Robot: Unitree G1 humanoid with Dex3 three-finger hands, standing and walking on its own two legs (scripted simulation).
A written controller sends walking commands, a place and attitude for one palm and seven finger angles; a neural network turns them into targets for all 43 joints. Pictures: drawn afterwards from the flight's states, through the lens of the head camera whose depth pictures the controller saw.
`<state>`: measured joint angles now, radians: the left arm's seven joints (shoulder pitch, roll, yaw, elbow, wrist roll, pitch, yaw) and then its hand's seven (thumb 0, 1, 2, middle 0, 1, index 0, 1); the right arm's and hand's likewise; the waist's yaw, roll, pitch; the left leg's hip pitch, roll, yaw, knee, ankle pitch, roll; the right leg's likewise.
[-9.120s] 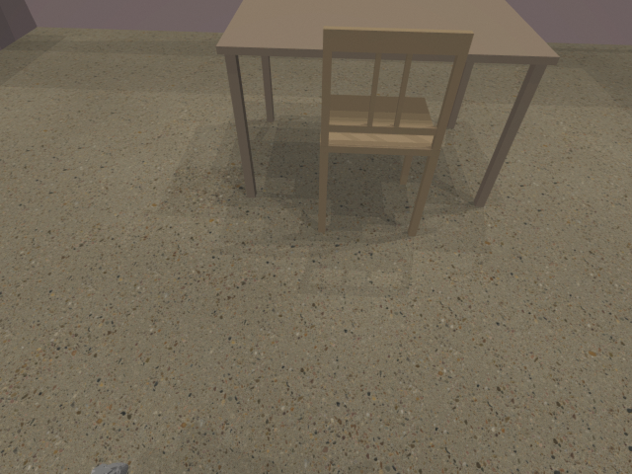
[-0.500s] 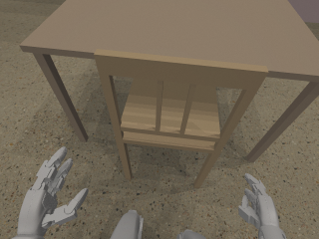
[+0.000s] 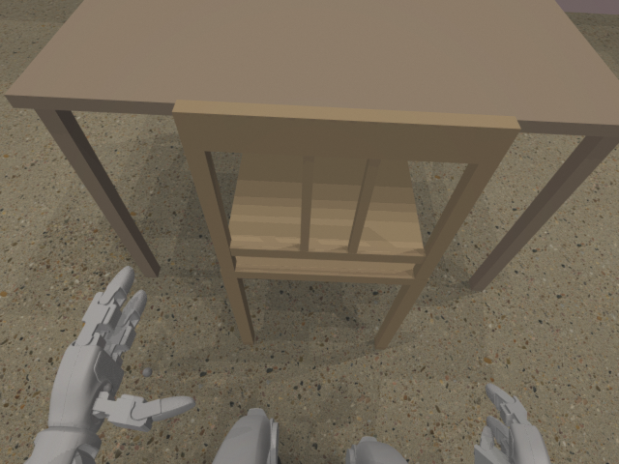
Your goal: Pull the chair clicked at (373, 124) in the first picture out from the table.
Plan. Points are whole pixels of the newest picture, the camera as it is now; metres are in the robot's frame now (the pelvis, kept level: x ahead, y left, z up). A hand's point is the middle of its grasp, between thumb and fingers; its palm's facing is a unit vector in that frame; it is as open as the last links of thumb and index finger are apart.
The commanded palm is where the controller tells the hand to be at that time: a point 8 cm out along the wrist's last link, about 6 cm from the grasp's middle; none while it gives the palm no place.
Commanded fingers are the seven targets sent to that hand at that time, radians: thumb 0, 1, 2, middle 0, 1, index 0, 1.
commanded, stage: raise the hand toward the chair's back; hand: left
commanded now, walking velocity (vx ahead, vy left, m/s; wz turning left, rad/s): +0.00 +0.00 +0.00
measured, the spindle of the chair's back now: (306, 206) +0.51 +0.03 -0.01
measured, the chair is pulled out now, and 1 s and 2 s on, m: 0.00 0.00 0.00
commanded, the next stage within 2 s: aim the fingers beside a spindle in 1.04 s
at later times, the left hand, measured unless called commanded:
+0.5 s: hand (110, 355) +0.23 +0.23 +0.05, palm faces +0.02 -1.00 -0.05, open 16.9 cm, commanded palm +0.21 +0.29 +0.06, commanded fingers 0.00 -0.50 0.30 -0.06 -0.08 -0.06 -0.08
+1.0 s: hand (136, 341) +0.25 +0.21 +0.06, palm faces +0.02 -1.00 -0.06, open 16.9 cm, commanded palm +0.23 +0.27 +0.06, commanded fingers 0.00 -0.50 0.30 -0.06 -0.08 -0.06 -0.08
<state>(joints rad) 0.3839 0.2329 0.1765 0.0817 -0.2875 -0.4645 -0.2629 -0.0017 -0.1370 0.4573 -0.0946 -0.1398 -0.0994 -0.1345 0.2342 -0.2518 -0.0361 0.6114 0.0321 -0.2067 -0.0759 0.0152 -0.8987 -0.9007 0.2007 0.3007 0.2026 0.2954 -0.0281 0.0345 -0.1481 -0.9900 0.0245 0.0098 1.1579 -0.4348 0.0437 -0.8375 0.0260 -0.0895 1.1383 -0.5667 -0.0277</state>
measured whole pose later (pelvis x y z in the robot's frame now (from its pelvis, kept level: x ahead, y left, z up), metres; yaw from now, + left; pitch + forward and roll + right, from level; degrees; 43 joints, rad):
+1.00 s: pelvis +0.01 +0.00 +0.01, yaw +1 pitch +14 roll -4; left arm 0.30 0.27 0.19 0.08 -0.28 -0.39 -0.25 -0.01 -0.50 0.30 -0.06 -0.08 -0.06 -0.08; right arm 0.23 -0.25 0.01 0.56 0.03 -0.18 -0.06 0.01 -0.90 -0.90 0.20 0.30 0.20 0.30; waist -0.03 0.05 -0.14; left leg -0.93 0.02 0.00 1.11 -0.43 0.05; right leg -0.76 0.02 -0.10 1.07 -0.55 -0.02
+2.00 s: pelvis +0.01 +0.00 -0.01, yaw +0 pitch +18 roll -3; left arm 0.01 0.23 0.15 0.32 -0.22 -0.45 -0.18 -0.01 -0.50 0.30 -0.06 -0.08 -0.06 -0.08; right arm 0.22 -0.25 0.01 0.59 0.01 -0.12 -0.03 0.01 -0.90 -0.90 0.20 0.30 0.20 0.30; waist -0.04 0.04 -0.15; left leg -1.06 0.02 0.01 1.19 -0.45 0.05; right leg -0.90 0.02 -0.09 1.18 -0.59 -0.03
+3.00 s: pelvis +0.00 -0.01 -0.03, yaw -1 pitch +21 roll -3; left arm -0.20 0.23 0.14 0.51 -0.17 -0.50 -0.11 -0.01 -0.50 0.30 -0.06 -0.08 -0.06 -0.08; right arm 0.21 -0.26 0.00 0.60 0.01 -0.03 -0.01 0.01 -0.90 -0.90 0.20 0.30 0.20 0.30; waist -0.05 0.04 -0.16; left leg -1.17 0.03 0.01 1.27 -0.48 0.04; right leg -1.01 0.03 -0.09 1.27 -0.62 -0.04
